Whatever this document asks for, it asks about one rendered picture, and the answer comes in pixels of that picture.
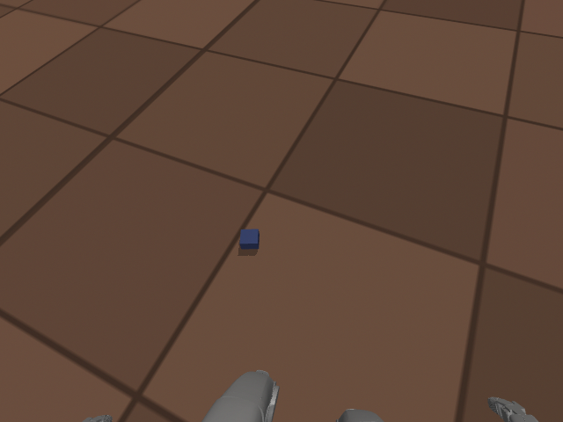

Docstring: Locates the right robot hand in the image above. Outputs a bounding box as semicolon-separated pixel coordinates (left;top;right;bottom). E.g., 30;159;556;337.
487;397;538;422

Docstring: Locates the small box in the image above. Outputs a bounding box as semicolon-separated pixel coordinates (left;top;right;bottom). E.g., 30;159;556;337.
239;229;260;250

